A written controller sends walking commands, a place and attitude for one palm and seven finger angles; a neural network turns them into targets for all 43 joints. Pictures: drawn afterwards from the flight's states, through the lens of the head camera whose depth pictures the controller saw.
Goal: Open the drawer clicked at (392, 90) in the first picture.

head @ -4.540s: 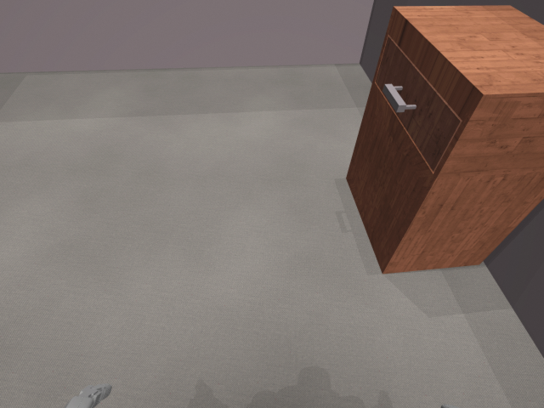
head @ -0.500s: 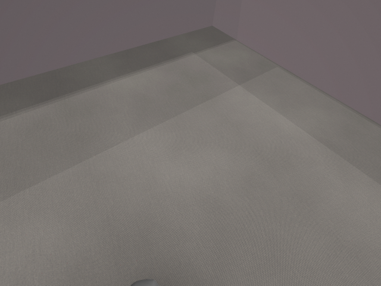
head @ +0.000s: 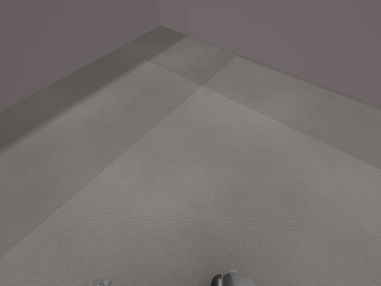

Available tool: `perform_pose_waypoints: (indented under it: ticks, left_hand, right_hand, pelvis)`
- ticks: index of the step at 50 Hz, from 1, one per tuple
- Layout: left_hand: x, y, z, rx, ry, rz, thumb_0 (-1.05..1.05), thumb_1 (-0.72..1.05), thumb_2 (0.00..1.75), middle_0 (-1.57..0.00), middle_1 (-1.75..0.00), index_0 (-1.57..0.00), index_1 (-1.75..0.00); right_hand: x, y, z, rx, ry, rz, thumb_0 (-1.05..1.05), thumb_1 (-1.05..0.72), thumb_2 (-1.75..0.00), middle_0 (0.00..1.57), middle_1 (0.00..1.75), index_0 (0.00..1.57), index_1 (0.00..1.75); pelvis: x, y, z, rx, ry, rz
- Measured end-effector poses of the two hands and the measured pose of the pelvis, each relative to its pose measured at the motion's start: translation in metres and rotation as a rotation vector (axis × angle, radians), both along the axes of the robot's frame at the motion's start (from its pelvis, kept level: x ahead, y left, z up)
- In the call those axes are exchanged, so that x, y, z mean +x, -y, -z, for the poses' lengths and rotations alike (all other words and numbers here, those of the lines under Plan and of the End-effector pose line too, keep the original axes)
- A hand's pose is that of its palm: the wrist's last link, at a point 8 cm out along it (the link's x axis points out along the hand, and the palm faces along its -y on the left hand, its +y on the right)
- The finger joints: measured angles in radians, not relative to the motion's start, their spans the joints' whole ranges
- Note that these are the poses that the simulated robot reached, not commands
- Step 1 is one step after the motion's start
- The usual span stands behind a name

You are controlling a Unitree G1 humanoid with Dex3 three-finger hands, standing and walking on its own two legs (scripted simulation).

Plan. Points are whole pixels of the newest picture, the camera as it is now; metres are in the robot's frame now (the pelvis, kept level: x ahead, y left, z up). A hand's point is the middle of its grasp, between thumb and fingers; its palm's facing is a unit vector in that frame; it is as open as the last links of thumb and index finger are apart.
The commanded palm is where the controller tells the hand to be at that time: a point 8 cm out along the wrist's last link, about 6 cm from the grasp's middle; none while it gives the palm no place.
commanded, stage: walk to a spot facing it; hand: left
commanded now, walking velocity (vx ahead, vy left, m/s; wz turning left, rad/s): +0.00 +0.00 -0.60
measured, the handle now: out of the picture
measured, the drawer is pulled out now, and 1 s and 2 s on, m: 0.00 0.00 0.00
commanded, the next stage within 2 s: none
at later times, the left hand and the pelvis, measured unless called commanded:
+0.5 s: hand (110, 271) +0.19 +0.20 -0.17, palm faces -0.09 -0.98 -0.20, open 7.4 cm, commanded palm none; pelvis +0.10 +0.02 +0.00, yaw -13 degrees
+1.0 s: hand (156, 224) +0.29 +0.09 -0.14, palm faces -0.48 -0.82 -0.31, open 7.4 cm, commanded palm none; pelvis +0.09 -0.03 +0.00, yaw -32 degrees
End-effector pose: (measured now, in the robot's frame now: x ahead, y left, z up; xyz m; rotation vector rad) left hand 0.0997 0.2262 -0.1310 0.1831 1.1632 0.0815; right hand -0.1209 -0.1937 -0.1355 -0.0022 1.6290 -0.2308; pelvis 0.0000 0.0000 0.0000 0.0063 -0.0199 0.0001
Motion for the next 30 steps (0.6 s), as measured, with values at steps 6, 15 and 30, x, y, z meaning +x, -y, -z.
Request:
perform_pose_waypoints:
  ticks: [6,15,30]
  left_hand:
    - [0.042,0.028,0.007,-0.003,0.022,-0.006,0.0,0.91,0.9,-0.2,-0.3,-0.2,-0.3]
    - [0.046,0.004,-0.007,0.074,-0.095,0.001,-0.01,0.93,0.9,-0.21,-0.3,-0.2,-0.3]
    - [0.113,-0.031,0.002,0.025,-0.095,0.122,0.01,0.91,0.9,-0.2,-0.3,-0.2,-0.3]
  right_hand:
    - [0.063,0.031,0.009,-0.016,-0.004,0.01,0.01,-0.91,-0.9,0.2,0.3,0.2,0.3]
    - [0.242,0.067,-0.004,-0.114,0.417,-0.044,0.01,-0.91,-0.9,0.2,0.3,0.2,0.3]
    - [0.274,0.033,-0.032,-0.196,0.514,0.033,0.0,-0.91,-0.9,0.2,0.3,0.21,0.3]
  pelvis:
    - [0.046,0.023,0.005,0.004,0.022,0.027]
    - [0.074,0.018,-0.007,0.005,0.0,0.11]
    - [0.105,-0.02,-0.009,-0.014,-0.002,0.301]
